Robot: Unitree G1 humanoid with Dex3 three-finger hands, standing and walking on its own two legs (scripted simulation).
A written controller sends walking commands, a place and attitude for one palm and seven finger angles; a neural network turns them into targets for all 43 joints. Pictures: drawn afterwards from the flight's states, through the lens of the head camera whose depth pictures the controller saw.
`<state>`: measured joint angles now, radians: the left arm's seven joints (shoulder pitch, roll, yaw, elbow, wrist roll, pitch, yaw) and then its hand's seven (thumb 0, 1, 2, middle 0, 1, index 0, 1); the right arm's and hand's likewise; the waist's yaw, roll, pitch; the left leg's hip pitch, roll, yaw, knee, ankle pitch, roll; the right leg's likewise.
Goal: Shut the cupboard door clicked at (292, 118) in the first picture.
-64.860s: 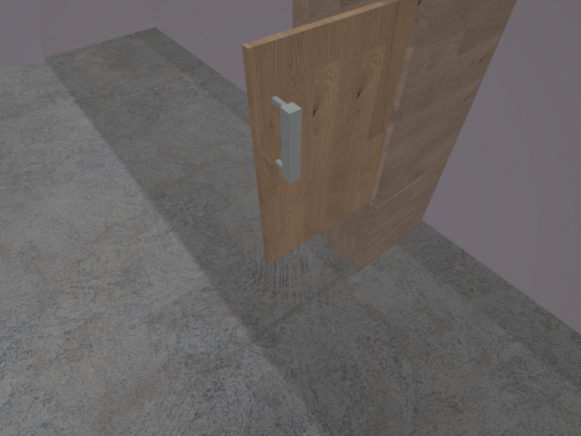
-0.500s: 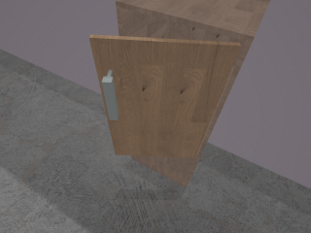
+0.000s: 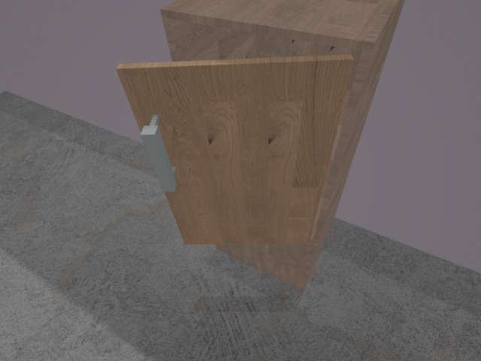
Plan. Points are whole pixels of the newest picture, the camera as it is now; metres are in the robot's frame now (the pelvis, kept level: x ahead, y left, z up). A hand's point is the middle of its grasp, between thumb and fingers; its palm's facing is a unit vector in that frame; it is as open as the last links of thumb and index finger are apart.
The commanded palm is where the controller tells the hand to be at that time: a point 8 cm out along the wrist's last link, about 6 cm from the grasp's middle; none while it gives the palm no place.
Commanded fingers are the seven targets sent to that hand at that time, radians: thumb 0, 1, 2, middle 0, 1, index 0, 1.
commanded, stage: raise the hand and make a fist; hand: left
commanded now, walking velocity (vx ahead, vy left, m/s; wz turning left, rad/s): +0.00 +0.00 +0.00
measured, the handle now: (162, 154) +0.48 +0.19 +0.07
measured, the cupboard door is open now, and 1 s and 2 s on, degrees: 28 28 28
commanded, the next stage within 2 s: bring the fist close to the handle in 2.00 s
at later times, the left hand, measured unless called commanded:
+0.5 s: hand out of the picture +0.12 +0.18 -0.05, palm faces +0.06 -1.00 -0.01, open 6.2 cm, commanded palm +0.11 +0.23 -0.03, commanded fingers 0.00 0.90 0.90 -0.58 -0.72 -0.58 -0.72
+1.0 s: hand (111, 334) +0.16 +0.21 +0.01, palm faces +0.06 -1.00 -0.07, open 3.8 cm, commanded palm +0.13 +0.26 +0.02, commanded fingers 0.00 0.90 0.90 -1.04 -1.22 -1.04 -1.22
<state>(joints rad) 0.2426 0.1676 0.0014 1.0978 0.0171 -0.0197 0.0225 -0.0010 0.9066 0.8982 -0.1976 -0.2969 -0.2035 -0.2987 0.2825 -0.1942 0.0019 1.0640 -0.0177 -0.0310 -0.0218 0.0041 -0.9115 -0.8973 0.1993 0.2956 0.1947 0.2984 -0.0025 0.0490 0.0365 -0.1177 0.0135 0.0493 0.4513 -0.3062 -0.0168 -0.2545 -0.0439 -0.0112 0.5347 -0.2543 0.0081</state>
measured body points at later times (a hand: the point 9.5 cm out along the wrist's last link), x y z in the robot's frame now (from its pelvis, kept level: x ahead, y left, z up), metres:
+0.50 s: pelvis -0.06 -0.02 -0.09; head -0.02 -0.01 +0.36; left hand +0.11 +0.23 -0.05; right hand +0.20 -0.25 -0.10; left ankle -0.04 +0.13 -0.74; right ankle +0.02 -0.12 -0.74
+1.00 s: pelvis -0.04 +0.02 -0.06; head +0.00 +0.02 +0.39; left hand +0.15 +0.26 +0.02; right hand +0.13 -0.22 -0.14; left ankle -0.04 +0.13 -0.74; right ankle +0.02 -0.12 -0.74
